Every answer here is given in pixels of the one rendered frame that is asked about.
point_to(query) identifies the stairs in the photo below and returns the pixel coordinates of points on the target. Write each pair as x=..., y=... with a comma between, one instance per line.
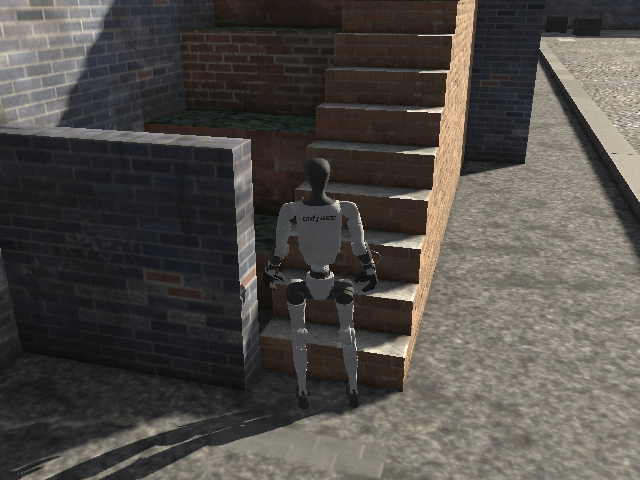
x=393, y=130

